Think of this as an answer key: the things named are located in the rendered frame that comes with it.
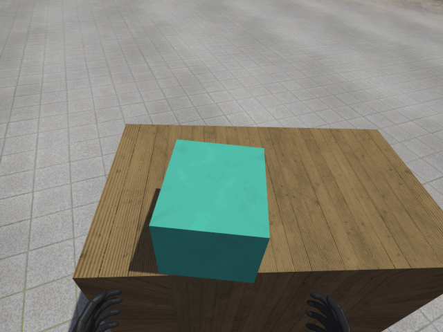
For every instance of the right robot hand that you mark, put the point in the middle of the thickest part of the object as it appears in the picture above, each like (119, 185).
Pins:
(336, 320)

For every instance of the carton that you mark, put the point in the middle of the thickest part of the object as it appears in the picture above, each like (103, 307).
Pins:
(211, 218)

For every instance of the pedestal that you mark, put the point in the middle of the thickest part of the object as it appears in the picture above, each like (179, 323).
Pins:
(347, 218)

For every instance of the left robot hand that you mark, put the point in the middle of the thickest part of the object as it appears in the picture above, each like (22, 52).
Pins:
(92, 314)

